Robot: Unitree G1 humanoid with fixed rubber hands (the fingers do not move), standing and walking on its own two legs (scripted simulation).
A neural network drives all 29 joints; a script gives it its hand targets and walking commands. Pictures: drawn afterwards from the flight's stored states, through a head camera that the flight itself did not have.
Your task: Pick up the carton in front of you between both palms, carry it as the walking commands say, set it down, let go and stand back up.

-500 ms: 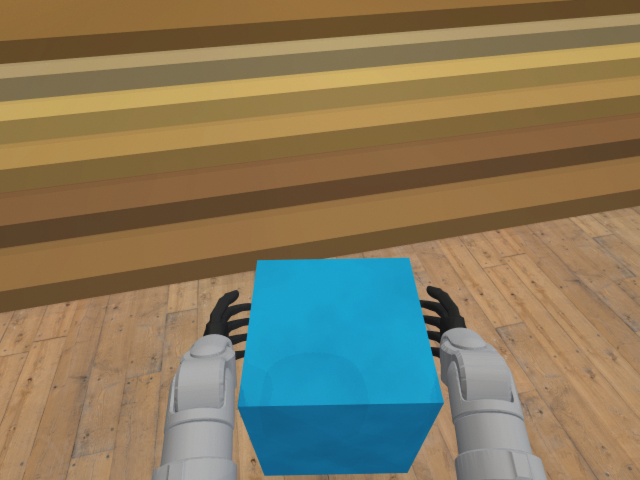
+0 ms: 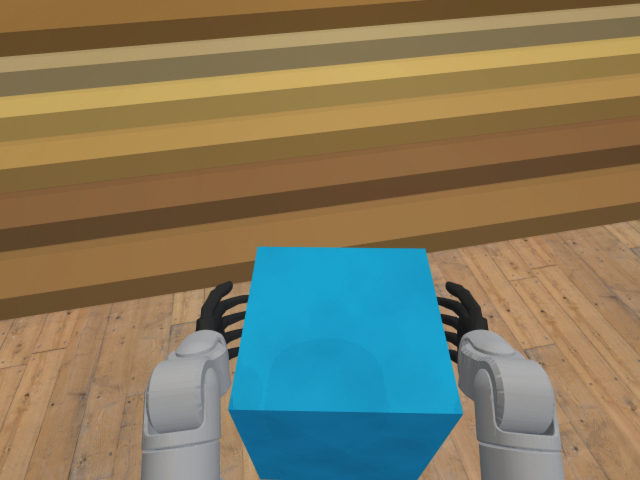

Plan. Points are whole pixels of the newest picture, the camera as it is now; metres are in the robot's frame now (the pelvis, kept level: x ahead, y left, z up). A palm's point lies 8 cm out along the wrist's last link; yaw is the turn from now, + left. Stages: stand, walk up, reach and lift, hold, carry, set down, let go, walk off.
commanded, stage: carry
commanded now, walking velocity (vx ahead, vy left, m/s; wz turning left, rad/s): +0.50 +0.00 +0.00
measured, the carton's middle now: (339, 368) +0.28 +0.00 +0.01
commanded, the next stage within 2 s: none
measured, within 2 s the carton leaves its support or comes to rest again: neither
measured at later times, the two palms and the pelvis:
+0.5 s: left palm (235, 194) +0.56 +0.16 +0.10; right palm (415, 193) +0.54 -0.14 +0.10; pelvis +0.28 +0.03 +0.01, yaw -1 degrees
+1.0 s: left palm (255, 105) +0.88 +0.16 +0.12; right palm (386, 102) +0.89 -0.14 +0.11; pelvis +0.62 +0.00 +0.02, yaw +1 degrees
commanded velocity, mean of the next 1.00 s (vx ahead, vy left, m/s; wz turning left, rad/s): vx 0.50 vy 0.00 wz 0.00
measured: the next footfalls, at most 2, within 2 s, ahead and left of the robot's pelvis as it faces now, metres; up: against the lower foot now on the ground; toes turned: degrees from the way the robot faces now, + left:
left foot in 0.18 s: +0.18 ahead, +0.10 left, +0.00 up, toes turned +9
right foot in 0.60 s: +0.55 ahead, -0.08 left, +0.00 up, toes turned -11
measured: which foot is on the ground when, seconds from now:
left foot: up 0.00-0.16, down 0.18-0.64, up 0.66-1.00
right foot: down 0.00-0.20, up 0.22-0.58, down 0.60-1.00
